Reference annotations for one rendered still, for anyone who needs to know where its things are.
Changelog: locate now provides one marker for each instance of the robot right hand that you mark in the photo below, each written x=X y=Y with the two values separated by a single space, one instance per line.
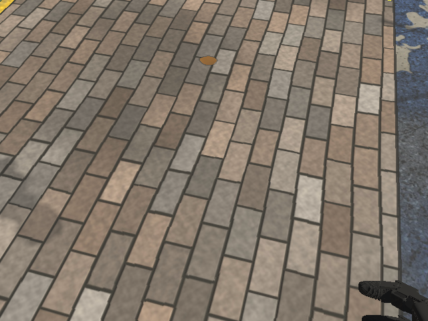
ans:
x=400 y=295

